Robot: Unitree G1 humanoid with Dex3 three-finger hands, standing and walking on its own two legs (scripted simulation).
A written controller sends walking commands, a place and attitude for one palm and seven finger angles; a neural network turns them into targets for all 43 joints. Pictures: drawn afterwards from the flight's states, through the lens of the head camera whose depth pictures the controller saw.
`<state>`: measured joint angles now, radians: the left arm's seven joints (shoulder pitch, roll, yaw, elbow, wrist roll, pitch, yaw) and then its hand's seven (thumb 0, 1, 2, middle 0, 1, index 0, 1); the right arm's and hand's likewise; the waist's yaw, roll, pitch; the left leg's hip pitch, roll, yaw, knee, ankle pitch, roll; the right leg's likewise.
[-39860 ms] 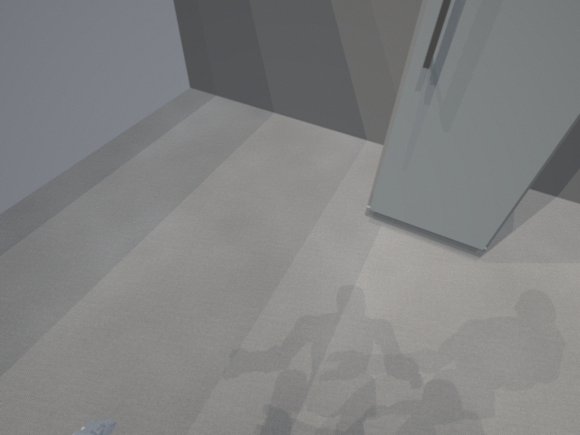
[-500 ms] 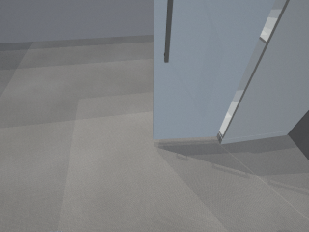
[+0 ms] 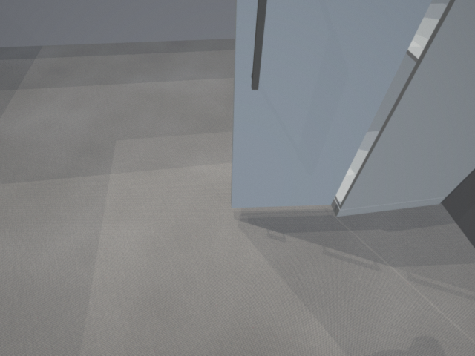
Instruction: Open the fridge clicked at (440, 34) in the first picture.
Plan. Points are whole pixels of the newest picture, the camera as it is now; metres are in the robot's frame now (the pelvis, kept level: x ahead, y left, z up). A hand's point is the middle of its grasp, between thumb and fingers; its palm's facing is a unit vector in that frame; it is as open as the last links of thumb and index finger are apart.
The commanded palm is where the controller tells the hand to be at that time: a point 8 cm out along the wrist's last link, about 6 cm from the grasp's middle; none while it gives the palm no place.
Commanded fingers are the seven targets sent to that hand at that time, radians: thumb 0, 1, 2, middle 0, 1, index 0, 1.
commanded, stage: look to check the result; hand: left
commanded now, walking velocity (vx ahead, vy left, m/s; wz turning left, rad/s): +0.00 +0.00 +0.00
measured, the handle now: out of the picture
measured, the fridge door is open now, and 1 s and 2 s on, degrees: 85 85 85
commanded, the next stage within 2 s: stand and wait in 0.26 s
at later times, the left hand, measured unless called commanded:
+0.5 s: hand out of the picture +0.09 +0.23 -0.16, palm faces -0.04 -0.94 -0.33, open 7.4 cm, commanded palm none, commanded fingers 0.00 0.90 0.90 -0.20 -0.30 -0.20 -0.30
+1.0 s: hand out of the picture +0.08 +0.23 -0.16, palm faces -0.05 -0.94 -0.33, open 7.4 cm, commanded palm none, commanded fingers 0.00 0.90 0.90 -0.20 -0.30 -0.20 -0.30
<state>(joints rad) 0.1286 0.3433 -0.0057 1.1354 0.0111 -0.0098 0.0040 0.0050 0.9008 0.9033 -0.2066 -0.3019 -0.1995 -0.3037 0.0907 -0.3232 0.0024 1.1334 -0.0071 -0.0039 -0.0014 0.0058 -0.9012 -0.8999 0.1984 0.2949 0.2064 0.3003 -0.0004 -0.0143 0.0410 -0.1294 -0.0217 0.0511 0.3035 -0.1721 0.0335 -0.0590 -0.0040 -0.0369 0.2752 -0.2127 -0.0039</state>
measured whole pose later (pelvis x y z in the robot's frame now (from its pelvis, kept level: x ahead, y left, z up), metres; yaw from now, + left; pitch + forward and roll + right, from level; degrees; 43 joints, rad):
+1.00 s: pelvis +0.01 -0.02 +0.00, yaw -1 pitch -1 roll +0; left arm 0.12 0.34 -0.01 1.12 0.01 -0.01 0.01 0.00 0.90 0.90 -0.21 -0.30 -0.20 -0.30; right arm 0.10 -0.32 0.00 1.13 -0.01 0.00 0.00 0.01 -0.90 -0.90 0.20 0.29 0.21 0.30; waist 0.00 -0.01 0.04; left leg -0.10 0.01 0.06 0.29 -0.18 0.01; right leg -0.03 0.02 -0.03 0.26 -0.21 -0.03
